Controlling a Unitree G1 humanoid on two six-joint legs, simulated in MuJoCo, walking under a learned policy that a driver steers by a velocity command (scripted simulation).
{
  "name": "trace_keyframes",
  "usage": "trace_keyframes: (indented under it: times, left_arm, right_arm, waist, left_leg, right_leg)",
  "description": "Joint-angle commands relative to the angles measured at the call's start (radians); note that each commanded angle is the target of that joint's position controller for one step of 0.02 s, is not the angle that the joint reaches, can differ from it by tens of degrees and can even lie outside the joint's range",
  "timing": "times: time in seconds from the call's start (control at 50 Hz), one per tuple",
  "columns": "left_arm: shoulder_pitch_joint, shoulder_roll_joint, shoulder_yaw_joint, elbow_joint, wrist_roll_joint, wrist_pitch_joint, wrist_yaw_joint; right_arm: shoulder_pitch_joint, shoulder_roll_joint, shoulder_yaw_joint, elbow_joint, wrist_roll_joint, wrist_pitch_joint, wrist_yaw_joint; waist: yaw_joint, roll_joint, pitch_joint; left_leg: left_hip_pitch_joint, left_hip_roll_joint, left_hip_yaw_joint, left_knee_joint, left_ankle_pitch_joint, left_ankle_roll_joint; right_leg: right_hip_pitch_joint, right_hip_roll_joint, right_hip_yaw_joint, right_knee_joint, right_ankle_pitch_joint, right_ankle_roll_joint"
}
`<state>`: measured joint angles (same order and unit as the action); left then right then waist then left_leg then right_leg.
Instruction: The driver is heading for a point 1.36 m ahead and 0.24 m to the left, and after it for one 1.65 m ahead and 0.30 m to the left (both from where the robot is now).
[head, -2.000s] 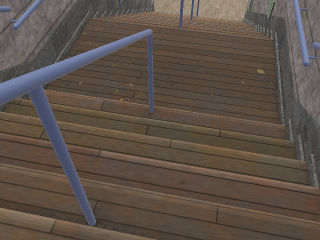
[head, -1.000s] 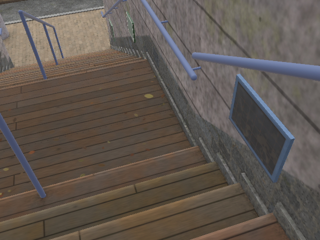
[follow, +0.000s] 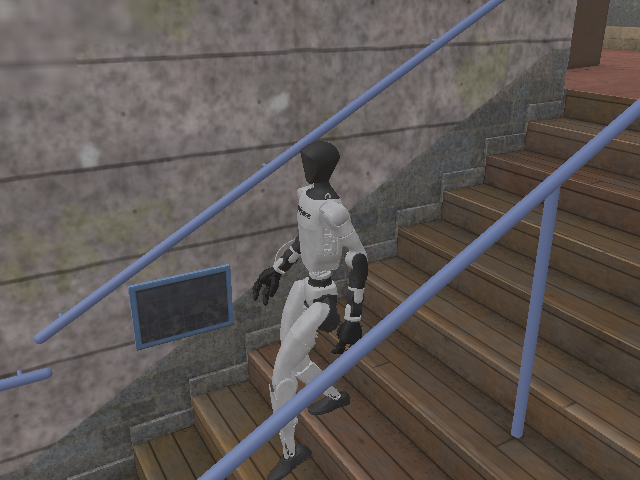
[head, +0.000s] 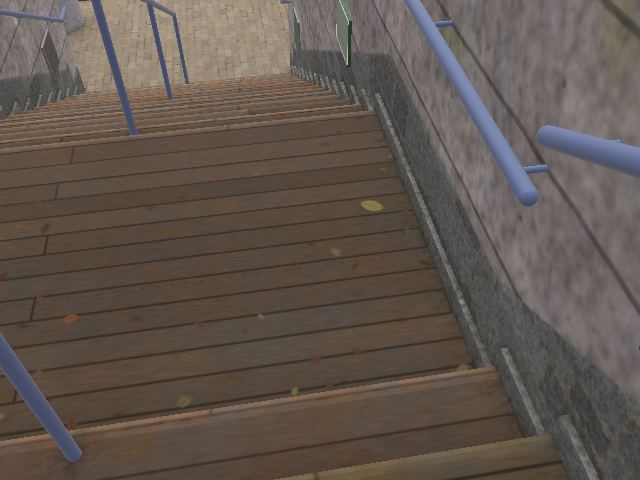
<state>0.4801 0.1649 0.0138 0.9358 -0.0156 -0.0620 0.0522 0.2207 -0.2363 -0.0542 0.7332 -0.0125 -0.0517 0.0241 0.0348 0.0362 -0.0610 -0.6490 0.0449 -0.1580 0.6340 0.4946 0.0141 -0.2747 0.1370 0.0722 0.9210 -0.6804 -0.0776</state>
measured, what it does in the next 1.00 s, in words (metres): goes down: left foot 0.17 m lower, then right foot 0.17 m lower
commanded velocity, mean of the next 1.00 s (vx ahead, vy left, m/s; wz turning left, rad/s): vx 0.50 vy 0.00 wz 0.26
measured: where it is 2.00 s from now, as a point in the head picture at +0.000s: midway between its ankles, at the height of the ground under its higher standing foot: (284, 385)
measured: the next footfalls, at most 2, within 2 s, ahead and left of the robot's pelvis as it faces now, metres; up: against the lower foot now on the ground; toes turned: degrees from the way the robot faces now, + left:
left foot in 0.12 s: +0.21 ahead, +0.15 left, -0.17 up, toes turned +0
right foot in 0.62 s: +0.55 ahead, -0.01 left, -0.34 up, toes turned +29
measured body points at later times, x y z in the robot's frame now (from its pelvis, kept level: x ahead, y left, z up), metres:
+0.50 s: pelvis +0.30 +0.06 -0.15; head +0.30 +0.08 +0.29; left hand +0.44 +0.35 -0.22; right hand +0.34 -0.18 -0.29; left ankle +0.17 +0.15 -0.85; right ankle +0.53 -0.05 -0.85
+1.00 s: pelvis +0.57 +0.10 -0.31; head +0.58 +0.09 +0.14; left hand +0.40 +0.27 -0.44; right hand +0.85 -0.04 -0.38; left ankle +0.66 +0.32 -0.99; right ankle +0.51 -0.03 -1.02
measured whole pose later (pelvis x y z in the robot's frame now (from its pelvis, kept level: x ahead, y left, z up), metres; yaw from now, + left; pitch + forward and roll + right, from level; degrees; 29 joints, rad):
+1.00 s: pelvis +0.57 +0.10 -0.31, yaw +15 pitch +3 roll -1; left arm 0.64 0.13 0.02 0.94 -0.03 -0.06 0.03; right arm 0.07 -0.21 -0.04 0.70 -0.01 -0.07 0.01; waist 0.11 0.04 -0.07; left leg -0.70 0.03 -0.19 0.84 0.14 0.01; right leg -0.22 0.17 0.21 0.70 -0.50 -0.08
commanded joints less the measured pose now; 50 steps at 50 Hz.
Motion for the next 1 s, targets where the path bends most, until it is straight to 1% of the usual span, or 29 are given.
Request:
trace_keyframes:
  times: [0.02,0.08,0.12,0.14,0.16,0.18,0.2,0.22,0.26,0.3,0.32,0.36,0.42,0.48,0.56,0.6,0.62,0.64,0.66,0.68,0.7,0.72,0.76,0.8,0.84,0.86,0.9,0.94,1.0]
  left_arm:
    - [0.054,0.1,0.015,-0.013,0.008,0.019,0.009]
    - [0.037,0.132,0.017,-0.002,0.009,0.033,0.018]
    - [-0.057,0.144,0.027,0.014,0.012,0.023,0.008]
    - [-0.03,0.132,0.034,0.036,0.021,-0.002,-0.016]
    - [0.132,0.079,0.012,-0.012,0.018,-0.032,-0.042]
    - [0.082,0.155,0.012,-0.072,0.003,-0.055,-0.056]
    - [-0.076,0.137,0.003,-0.152,-0.033,-0.062,-0.056]
    - [-0.198,0.138,0.004,-0.174,-0.046,-0.04,-0.034]
    - [-0.237,0.15,0.029,-0.194,-0.011,-0.012,-0.005]
    - [-0.251,0.165,0.05,-0.216,0.051,-0.013,0.0]
    - [-0.314,0.114,0.038,-0.242,0.077,-0.019,-0.002]
    - [-0.128,0.085,0.036,-0.177,0.048,-0.025,-0.038]
    - [-0.405,0.148,0.055,-0.282,0.034,-0.038,-0.06]
    - [-0.547,0.075,0.036,-0.372,0.064,-0.058,-0.089]
    - [-0.409,0.103,0.052,-0.386,0.016,-0.035,-0.071]
    - [-0.167,0.135,0.084,-0.287,0.012,-0.042,-0.068]
    - [0.024,0.149,0.094,-0.203,0.026,-0.04,-0.073]
    - [0.238,0.167,0.093,-0.128,0.04,-0.03,-0.08]
    - [0.252,0.197,0.081,-0.1,0.011,-0.024,-0.099]
    - [0.233,0.217,0.084,-0.102,-0.006,0.003,-0.103]
    - [0.193,0.302,0.105,-0.082,-0.023,0.017,-0.099]
    - [0.064,0.166,0.07,-0.112,0.009,0.018,-0.094]
    - [-0.102,0.136,0.033,-0.125,0.033,-0.006,-0.092]
    - [-0.152,0.097,0.015,-0.137,0.023,-0.027,-0.062]
    - [-0.067,0.112,0.023,-0.103,0.012,-0.023,-0.031]
    - [-0.035,0.108,0.025,-0.086,0.005,-0.011,-0.024]
    - [-0.036,0.144,0.035,-0.097,0.005,-0.015,-0.028]
    - [0.18,0.099,0.03,-0.031,-0.037,-0.029,-0.015]
    - [0.261,0.123,0.052,-0.019,-0.022,0.0,0.001]
  right_arm:
    - [-0.163,-0.003,0.013,-0.118,0.022,-0.019,0.023]
    - [-0.083,-0.017,0.007,-0.092,0.041,-0.028,0.04]
    - [0.292,-0.07,-0.026,0.056,0.041,-0.017,0.027]
    - [0.491,-0.108,-0.04,0.129,0.025,0.0,0.022]
    - [0.457,-0.143,-0.021,0.138,0.033,0.014,0.03]
    - [0.454,-0.174,-0.034,0.11,0.053,0.042,0.019]
    - [0.444,-0.221,-0.053,0.123,0.052,0.059,0.002]
    - [0.368,-0.157,-0.037,0.098,0.013,0.061,-0.015]
    - [0.143,-0.099,-0.004,0.025,-0.008,0.006,-0.022]
    - [0.07,-0.076,0.0,-0.008,0.035,-0.013,-0.039]
    - [0.095,-0.089,-0.006,0.003,0.041,-0.008,-0.06]
    - [0.138,-0.098,-0.006,0.045,0.012,0.013,-0.074]
    - [0.351,-0.048,-0.01,0.082,0.057,-0.012,-0.08]
    - [0.3,-0.052,-0.004,0.08,0.051,0.02,-0.105]
    - [0.264,-0.032,0.001,0.061,0.048,0.062,-0.133]
    - [0.218,-0.029,0.006,0.08,0.048,0.068,-0.129]
    - [0.249,-0.003,0.012,0.106,0.046,0.055,-0.093]
    - [0.332,0.049,0.015,0.145,0.044,0.033,-0.051]
    - [0.477,0.035,0.016,0.134,0.078,0.004,-0.037]
    - [0.467,-0.003,0.019,0.128,0.073,-0.012,-0.046]
    - [0.34,-0.037,0.024,0.052,0.093,-0.022,-0.054]
    - [0.166,-0.082,0.012,0.034,0.065,0.003,-0.076]
    - [0.038,-0.055,0.016,-0.013,0.033,0.033,-0.098]
    - [0.041,-0.066,0.001,-0.021,-0.002,0.002,-0.084]
    - [-0.047,0.001,0.013,-0.054,-0.046,-0.017,-0.067]
    - [-0.026,0.05,0.026,-0.052,-0.025,-0.008,-0.055]
    - [0.043,-0.001,0.011,-0.018,-0.002,-0.002,-0.043]
    - [-0.177,-0.041,-0.004,-0.096,-0.003,-0.022,-0.026]
    - [-0.38,-0.05,-0.004,-0.163,0.02,-0.07,0.018]
  waist:
    - [0.068,-0.1,0.151]
    - [0.049,-0.093,0.18]
    - [-0.129,-0.062,0.046]
    - [-0.212,0.109,-0.045]
    - [-0.09,0.357,-0.154]
    - [-0.141,0.327,-0.293]
    - [-0.162,0.277,-0.253]
    - [-0.151,0.003,-0.155]
    - [-0.003,-0.119,0.056]
    - [0.028,-0.085,0.125]
    - [0.001,-0.022,0.089]
    - [0.054,0.084,-0.075]
    - [-0.078,-0.005,0.046]
    - [-0.119,-0.01,0.084]
    - [-0.082,0.093,0.106]
    - [0.018,0.071,0.086]
    - [0.073,-0.001,0.031]
    - [0.122,-0.22,-0.108]
    - [0.037,-0.472,-0.145]
    - [0.035,-0.517,-0.155]
    - [0.026,-0.484,-0.127]
    - [0.007,-0.068,-0.008]
    - [-0.073,-0.015,0.185]
    - [-0.12,-0.063,0.209]
    - [-0.054,-0.155,0.09]
    - [-0.067,-0.174,0.04]
    - [-0.094,-0.118,-0.006]
    - [0.02,-0.064,0.043]
    - [0.098,-0.109,0.087]
  left_leg:
    - [0.075,-0.044,0.045,-0.1,-0.067,-0.008]
    - [0.02,-0.016,0.029,-0.214,-0.313,0.035]
    - [0.51,0.024,0.066,-0.322,-0.145,0.113]
    - [0.841,0.059,0.026,-0.222,0.14,0.178]
    - [1.174,0.178,-0.16,0.105,0.422,0.3]
    - [1.247,0.251,-0.32,0.042,0.153,0.397]
    - [1.174,0.285,-0.457,-0.124,-0.303,0.452]
    - [0.964,0.286,-0.518,-0.218,-0.686,0.408]
    - [0.5,0.238,-0.545,-0.256,-0.678,0.344]
    - [0.203,0.062,-0.297,-0.257,-0.488,0.281]
    - [0.153,0.005,-0.229,-0.234,-0.372,0.259]
    - [0.094,-0.014,-0.179,-0.139,-0.147,0.253]
    - [0.54,0.019,-0.417,0.014,-0.539,0.284]
    - [0.135,-0.129,-0.271,0.064,-0.844,0.202]
    - [0.252,-0.158,-0.358,0.263,-0.803,0.19]
    - [0.299,-0.179,-0.306,0.537,-0.729,0.152]
    - [0.162,-0.21,-0.221,0.775,-0.809,0.112]
    - [-0.144,-0.316,-0.15,1.193,-1.287,0.062]
    - [-0.409,-0.315,-0.161,1.479,-1.408,0.018]
    - [-0.513,-0.239,-0.107,1.599,-1.374,-0.004]
    - [-0.635,-0.182,-0.002,1.552,-1.284,-0.02]
    - [-0.582,-0.07,0.035,1.358,-1.055,0.027]
    - [-0.422,0.004,0.033,1.214,-0.982,0.037]
    - [-0.211,0.048,0.035,0.648,-0.599,0.033]
    - [0.034,0.017,0.07,0.393,-0.348,-0.017]
    - [0.086,0.004,0.076,0.367,-0.355,-0.04]
    - [0.165,-0.026,0.085,0.426,-0.287,-0.04]
    - [-0.311,-0.005,-0.064,0.218,-0.274,-0.001]
    - [-0.517,0.005,-0.114,0.091,-0.388,0.011]
  right_leg:
    - [-0.123,-0.19,0.181,-0.083,0.461,-0.132]
    - [0.055,-0.244,0.25,0.08,0.651,-0.136]
    - [-0.114,-0.232,0.155,0.464,0.788,-0.086]
    - [-0.358,-0.069,-0.025,0.97,0.492,-0.003]
    - [-0.758,-0.058,-0.039,1.264,-0.169,0.078]
    - [-0.866,-0.093,0.009,1.255,-0.17,0.121]
    - [-0.969,-0.109,-0.001,1.135,-0.092,0.129]
    - [-0.954,-0.172,0.024,0.978,0.075,0.104]
    - [-0.796,-0.232,0.098,0.647,0.37,0.073]
    - [-0.565,-0.235,0.068,0.213,0.556,0.111]
    - [-0.424,-0.203,0.016,0.048,0.664,0.123]
    - [-0.122,-0.139,-0.028,0.185,0.944,0.118]
    - [-0.709,-0.182,0.148,-0.037,0.921,0.071]
    - [-0.2,-0.097,0.034,-0.418,1.275,0.067]
    - [-0.076,-0.168,0.153,-0.557,1.119,0.063]
    - [0.099,-0.229,0.103,-0.693,1.158,0.055]
    - [0.327,-0.258,0.066,-0.618,1.176,0.039]
    - [0.713,-0.358,0.131,-0.311,1.417,-0.023]
    - [0.826,-0.458,0.323,-0.208,1.469,-0.139]
    - [0.789,-0.492,0.386,-0.255,1.316,-0.19]
    - [0.731,-0.555,0.606,-0.435,0.76,-0.318]
    - [0.443,-0.508,0.626,-0.596,0.335,-0.27]
    - [-0.033,-0.451,0.658,-0.597,0.34,-0.256]
    - [-0.257,-0.23,0.369,-0.608,0.484,-0.142]
    - [-0.281,-0.182,0.301,-0.583,0.779,-0.149]
    - [-0.238,-0.194,0.297,-0.54,0.866,-0.163]
    - [-0.215,-0.213,0.32,-0.48,0.941,-0.176]
    - [0.237,-0.235,0.5,-0.324,0.645,-0.212]
    - [0.45,-0.259,0.636,-0.265,0.518,-0.219]
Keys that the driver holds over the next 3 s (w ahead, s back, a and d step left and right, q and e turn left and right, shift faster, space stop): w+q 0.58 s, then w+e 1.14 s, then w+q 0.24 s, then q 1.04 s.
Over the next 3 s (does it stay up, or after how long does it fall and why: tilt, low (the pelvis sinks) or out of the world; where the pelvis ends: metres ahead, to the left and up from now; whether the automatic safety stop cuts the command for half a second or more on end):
stays up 1.42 0.17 -0.62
